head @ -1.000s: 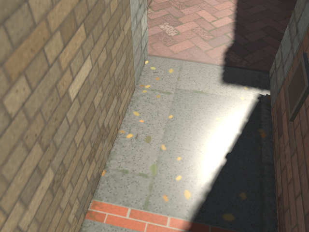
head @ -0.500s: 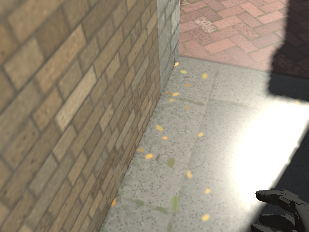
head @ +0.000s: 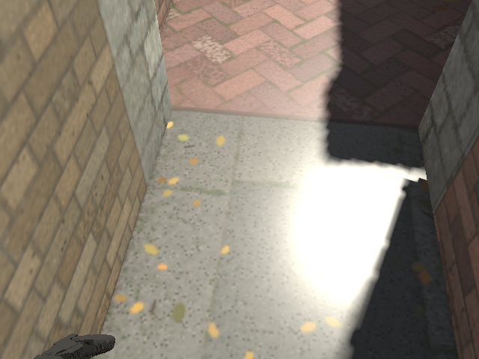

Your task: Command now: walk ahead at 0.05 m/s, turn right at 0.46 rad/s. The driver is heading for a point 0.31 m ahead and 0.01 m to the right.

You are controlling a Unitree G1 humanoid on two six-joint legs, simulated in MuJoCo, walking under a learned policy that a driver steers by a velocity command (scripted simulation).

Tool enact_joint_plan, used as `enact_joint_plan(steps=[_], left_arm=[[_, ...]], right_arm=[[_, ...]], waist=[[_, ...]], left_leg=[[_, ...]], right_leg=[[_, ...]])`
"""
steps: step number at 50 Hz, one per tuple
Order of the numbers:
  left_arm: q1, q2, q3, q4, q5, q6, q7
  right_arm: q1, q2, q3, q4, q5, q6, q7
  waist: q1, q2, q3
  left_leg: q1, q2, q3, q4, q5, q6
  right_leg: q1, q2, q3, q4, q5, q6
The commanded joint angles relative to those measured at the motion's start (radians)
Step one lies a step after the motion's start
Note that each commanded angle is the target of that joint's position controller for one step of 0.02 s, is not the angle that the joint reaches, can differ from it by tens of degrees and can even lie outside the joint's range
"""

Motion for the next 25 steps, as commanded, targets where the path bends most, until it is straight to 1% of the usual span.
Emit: enact_joint_plan(steps=[1, 2, 3, 4, 5, 6, 7, 8, 9, 10, 11, 12, 13, 14, 15, 16, 17, 18, 19, 20, 21, 22, 23, 24, 25], left_arm=[[0.284, 0.296, 0.084, 0.016, 0.017, -0.011, 0.013], [0.283, 0.264, 0.074, -0.012, 0.003, -0.017, 0.018], [0.21, 0.227, 0.065, -0.035, 0.001, -0.024, 0.022], [0.188, 0.192, 0.055, -0.029, -0.026, -0.024, 0.03], [0.162, 0.181, 0.049, -0.027, -0.03, -0.014, 0.037], [0.16, 0.19, 0.048, -0.032, -0.029, -0.01, 0.039], [0.152, 0.2, 0.051, -0.029, -0.032, -0.005, 0.045], [0.153, 0.209, 0.053, -0.033, -0.038, 0.002, 0.051], [0.148, 0.224, 0.06, -0.04, -0.037, 0.008, 0.054], [0.157, 0.215, 0.056, -0.044, -0.043, 0.02, 0.065], [0.175, 0.217, 0.056, -0.043, -0.045, 0.029, 0.074], [0.191, 0.217, 0.055, -0.038, -0.052, 0.041, 0.084], [0.205, 0.214, 0.053, -0.031, -0.045, 0.048, 0.094], [0.209, 0.218, 0.053, -0.035, -0.038, 0.05, 0.102], [0.226, 0.203, 0.047, -0.029, -0.033, 0.05, 0.106], [0.229, 0.176, 0.035, -0.02, -0.033, 0.048, 0.108], [0.219, 0.164, 0.029, -0.023, -0.033, 0.041, 0.105], [0.217, 0.152, 0.025, -0.013, -0.026, 0.035, 0.108], [0.234, 0.161, 0.028, -0.001, -0.021, 0.027, 0.109], [0.256, 0.182, 0.034, 0.011, -0.011, 0.021, 0.106], [0.274, 0.198, 0.04, 0.019, -0.01, 0.014, 0.103], [0.276, 0.182, 0.033, 0.026, -0.008, 0.008, 0.101], [0.269, 0.158, 0.024, 0.03, -0.008, 0.003, 0.099], [0.279, 0.161, 0.024, 0.04, -0.016, -0.001, 0.095], [0.271, 0.159, 0.023, 0.044, -0.018, -0.003, 0.09]], right_arm=[[0.075, -0.017, 0.008, -0.127, -0.041, -0.025, -0.001], [0.039, -0.036, 0.002, -0.104, -0.017, -0.041, 0.003], [-0.007, -0.08, -0.01, -0.107, -0.004, -0.042, -0.001], [-0.032, -0.091, -0.016, -0.094, -0.009, -0.042, -0.011], [-0.066, -0.1, -0.02, -0.09, -0.017, -0.035, -0.024], [-0.085, -0.111, -0.024, -0.108, -0.022, -0.027, -0.023], [-0.114, -0.103, -0.027, -0.12, -0.018, -0.02, -0.014], [-0.121, -0.089, -0.025, -0.145, -0.02, -0.015, -0.006], [-0.126, -0.07, -0.021, -0.145, -0.016, -0.011, -0.004], [-0.147, -0.041, -0.014, -0.158, -0.007, -0.001, 0.0], [-0.164, -0.04, -0.014, -0.163, -0.006, 0.002, 0.005], [-0.168, -0.037, -0.01, -0.157, -0.007, -0.001, 0.009], [-0.159, -0.026, -0.008, -0.153, -0.016, -0.005, 0.016], [-0.162, -0.03, -0.01, -0.15, -0.027, -0.004, 0.021], [-0.163, -0.037, -0.013, -0.149, -0.029, -0.007, 0.03], [-0.156, -0.03, -0.012, -0.142, -0.026, -0.01, 0.038], [-0.15, -0.027, -0.014, -0.14, -0.022, -0.015, 0.04], [-0.18, -0.015, -0.008, -0.139, -0.029, -0.026, 0.044], [-0.202, -0.012, -0.006, -0.14, -0.028, -0.037, 0.048], [-0.215, -0.013, -0.005, -0.139, -0.025, -0.048, 0.055], [-0.226, -0.024, -0.008, -0.139, -0.02, -0.057, 0.059], [-0.247, -0.021, -0.007, -0.141, -0.022, -0.065, 0.061], [-0.254, -0.01, -0.004, -0.137, -0.027, -0.07, 0.062], [-0.252, 0.006, -0.001, -0.132, -0.029, -0.072, 0.063], [-0.239, 0.01, 0.0, -0.122, -0.033, -0.075, 0.063]], waist=[[0.043, -0.323, -0.249], [0.065, -0.199, -0.323], [0.059, -0.147, -0.26], [0.055, -0.067, -0.206], [0.046, -0.063, -0.155], [0.028, -0.077, -0.154], [0.013, -0.089, -0.154], [-0.01, -0.085, -0.153], [-0.023, -0.073, -0.151], [-0.014, -0.072, -0.176], [-0.012, -0.081, -0.178], [-0.011, -0.076, -0.179], [-0.023, -0.071, -0.16], [-0.023, -0.071, -0.149], [-0.02, -0.061, -0.158], [-0.027, -0.068, -0.149], [-0.031, -0.095, -0.122], [-0.021, -0.111, -0.085], [-0.003, -0.132, -0.055], [0.016, -0.157, -0.039], [0.03, -0.157, -0.028], [0.039, -0.144, -0.005], [0.038, -0.13, 0.006], [0.038, -0.143, 0.019], [0.03, -0.144, 0.014]], left_leg=[[-0.435, -0.087, -0.048, 0.639, -0.277, -0.056], [-0.474, -0.097, -0.225, 0.761, -0.293, -0.047], [-0.544, -0.091, -0.216, 0.799, -0.221, -0.03], [-0.537, -0.077, -0.209, 0.76, -0.139, -0.024], [-0.527, -0.064, -0.2, 0.707, -0.086, -0.026], [-0.46, -0.067, -0.213, 0.691, -0.045, -0.021], [-0.447, -0.079, -0.22, 0.677, -0.017, -0.018], [-0.455, -0.086, -0.236, 0.651, 0.026, -0.018], [-0.474, -0.096, -0.238, 0.639, 0.05, -0.017], [-0.498, -0.108, -0.243, 0.598, 0.073, -0.014], [-0.503, -0.111, -0.251, 0.581, 0.091, -0.017], [-0.513, -0.117, -0.262, 0.581, 0.109, -0.02], [-0.521, -0.115, -0.253, 0.583, 0.115, -0.024], [-0.516, -0.103, -0.244, 0.591, 0.132, -0.032], [-0.502, -0.096, -0.245, 0.579, 0.16, -0.037], [-0.491, -0.077, -0.24, 0.542, 0.197, -0.038], [-0.473, -0.058, -0.23, 0.474, 0.217, -0.031], [-0.463, -0.047, -0.216, 0.405, 0.229, -0.027], [-0.45, -0.045, -0.202, 0.349, 0.239, -0.023], [-0.442, -0.045, -0.187, 0.311, 0.241, -0.017], [-0.444, -0.046, -0.18, 0.284, 0.235, -0.008], [-0.429, -0.04, -0.185, 0.234, 0.225, -0.001], [-0.391, -0.04, -0.184, 0.172, 0.214, 0.004], [-0.348, -0.048, -0.173, 0.128, 0.226, 0.009], [-0.284, -0.061, -0.158, 0.085, 0.203, 0.012]], right_leg=[[0.585, -0.369, 0.58, -0.096, 0.948, -0.272], [0.582, -0.39, 0.625, -0.129, 0.855, -0.324], [0.546, -0.327, 0.487, -0.103, 0.843, -0.295], [0.481, -0.269, 0.409, -0.121, 0.758, -0.247], [0.417, -0.238, 0.367, -0.139, 0.716, -0.208], [0.359, -0.214, 0.376, -0.16, 0.661, -0.181], [0.356, -0.206, 0.39, -0.184, 0.61, -0.168], [0.354, -0.19, 0.399, -0.189, 0.558, -0.157], [0.371, -0.186, 0.411, -0.186, 0.539, -0.148], [0.418, -0.193, 0.409, -0.199, 0.568, -0.136], [0.429, -0.194, 0.419, -0.203, 0.562, -0.128], [0.449, -0.191, 0.426, -0.217, 0.527, -0.126], [0.436, -0.188, 0.416, -0.219, 0.477, -0.131], [0.406, -0.191, 0.407, -0.228, 0.464, -0.144], [0.396, -0.186, 0.41, -0.249, 0.331, -0.155], [0.38, -0.176, 0.401, -0.277, 0.149, -0.16], [0.351, -0.167, 0.415, -0.315, -0.052, -0.16], [0.328, -0.167, 0.422, -0.345, -0.169, -0.157], [0.321, -0.174, 0.426, -0.371, -0.215, -0.159], [0.331, -0.186, 0.424, -0.385, -0.23, -0.174], [0.351, -0.204, 0.429, -0.397, -0.238, -0.183], [0.354, -0.206, 0.418, -0.394, -0.192, -0.184], [0.352, -0.197, 0.39, -0.382, -0.124, -0.177], [0.335, -0.186, 0.351, -0.372, -0.03, -0.171], [0.319, -0.174, 0.324, -0.348, 0.073, -0.164]])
